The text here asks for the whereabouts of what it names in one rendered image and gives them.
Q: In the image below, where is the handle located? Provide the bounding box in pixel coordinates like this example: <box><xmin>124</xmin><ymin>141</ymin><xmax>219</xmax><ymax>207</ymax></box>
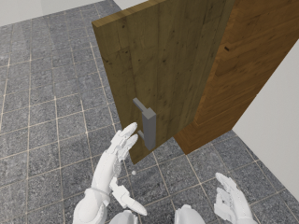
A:
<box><xmin>133</xmin><ymin>98</ymin><xmax>156</xmax><ymax>150</ymax></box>

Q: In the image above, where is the right robot shin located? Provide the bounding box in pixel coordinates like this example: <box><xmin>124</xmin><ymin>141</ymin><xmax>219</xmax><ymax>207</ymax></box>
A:
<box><xmin>181</xmin><ymin>204</ymin><xmax>192</xmax><ymax>208</ymax></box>

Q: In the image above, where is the robot left hand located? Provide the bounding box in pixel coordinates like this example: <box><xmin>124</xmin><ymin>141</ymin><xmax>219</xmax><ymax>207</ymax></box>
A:
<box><xmin>91</xmin><ymin>122</ymin><xmax>148</xmax><ymax>216</ymax></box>

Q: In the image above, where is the cupboard door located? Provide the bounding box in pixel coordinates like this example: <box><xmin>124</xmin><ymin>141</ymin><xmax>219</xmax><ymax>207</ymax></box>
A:
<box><xmin>92</xmin><ymin>0</ymin><xmax>235</xmax><ymax>165</ymax></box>

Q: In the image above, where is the robot right hand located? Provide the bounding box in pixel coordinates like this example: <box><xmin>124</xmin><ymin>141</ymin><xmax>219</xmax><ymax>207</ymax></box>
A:
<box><xmin>214</xmin><ymin>173</ymin><xmax>253</xmax><ymax>224</ymax></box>

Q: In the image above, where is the robot left forearm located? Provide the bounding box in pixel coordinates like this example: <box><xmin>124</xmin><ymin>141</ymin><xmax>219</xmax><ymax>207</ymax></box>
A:
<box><xmin>72</xmin><ymin>188</ymin><xmax>110</xmax><ymax>224</ymax></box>

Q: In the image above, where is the left robot thigh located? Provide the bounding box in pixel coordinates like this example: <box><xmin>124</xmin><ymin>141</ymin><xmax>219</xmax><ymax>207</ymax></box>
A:
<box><xmin>109</xmin><ymin>212</ymin><xmax>138</xmax><ymax>224</ymax></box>

